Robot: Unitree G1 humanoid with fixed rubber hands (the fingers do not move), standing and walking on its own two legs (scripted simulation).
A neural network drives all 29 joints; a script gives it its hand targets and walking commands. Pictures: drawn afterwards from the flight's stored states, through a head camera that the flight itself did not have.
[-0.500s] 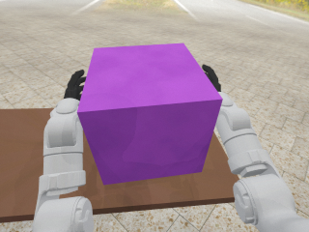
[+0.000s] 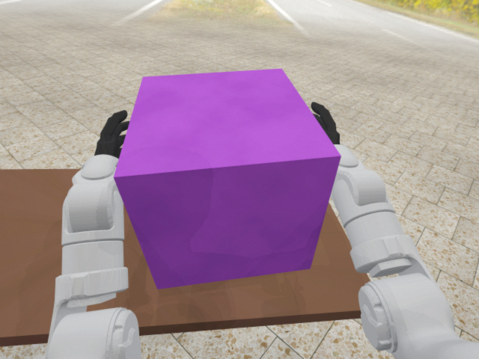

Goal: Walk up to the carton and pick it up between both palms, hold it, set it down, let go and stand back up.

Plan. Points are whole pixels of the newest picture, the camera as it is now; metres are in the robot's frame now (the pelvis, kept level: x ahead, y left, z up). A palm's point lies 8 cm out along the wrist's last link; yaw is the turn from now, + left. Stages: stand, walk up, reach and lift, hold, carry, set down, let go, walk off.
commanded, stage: hold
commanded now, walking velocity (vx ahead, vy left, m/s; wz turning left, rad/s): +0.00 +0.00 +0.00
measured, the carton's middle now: (224, 170) +0.38 +0.01 +0.20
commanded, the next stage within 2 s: none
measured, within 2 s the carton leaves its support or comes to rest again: neither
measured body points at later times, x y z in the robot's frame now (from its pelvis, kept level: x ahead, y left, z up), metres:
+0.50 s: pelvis +0.00 +0.00 +0.00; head -0.07 +0.03 +0.44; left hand +0.38 +0.18 +0.23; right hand +0.39 -0.15 +0.25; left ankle +0.06 +0.13 -0.75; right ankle -0.03 -0.12 -0.75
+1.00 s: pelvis +0.00 +0.00 +0.00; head -0.07 +0.03 +0.44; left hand +0.37 +0.18 +0.23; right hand +0.38 -0.16 +0.24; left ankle +0.06 +0.13 -0.75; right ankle -0.03 -0.12 -0.75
